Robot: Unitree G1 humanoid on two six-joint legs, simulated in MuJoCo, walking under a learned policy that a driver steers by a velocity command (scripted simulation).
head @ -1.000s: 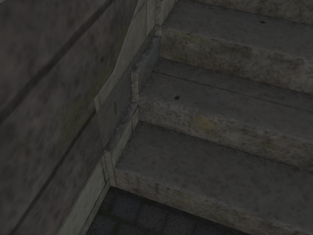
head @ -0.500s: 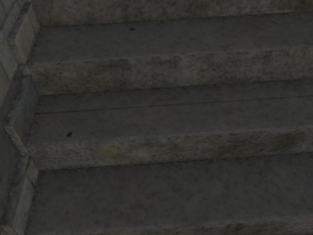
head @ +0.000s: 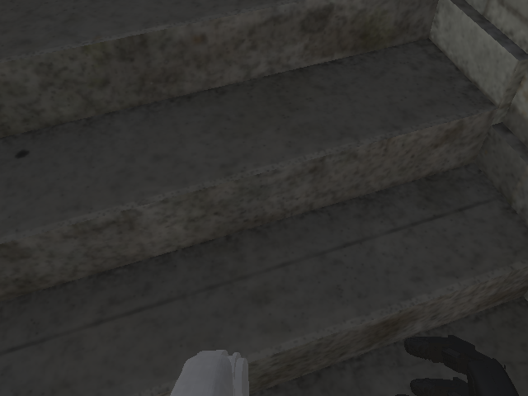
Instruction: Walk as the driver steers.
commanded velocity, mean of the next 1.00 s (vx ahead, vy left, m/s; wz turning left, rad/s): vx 0.98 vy -0.01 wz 0.79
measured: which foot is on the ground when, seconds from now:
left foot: up 0.00-0.06, down 0.08-0.46, up 0.48-0.84, down 0.86-1.00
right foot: down 0.00-0.08, up 0.10-0.44, down 0.46-0.82, up 0.84-1.00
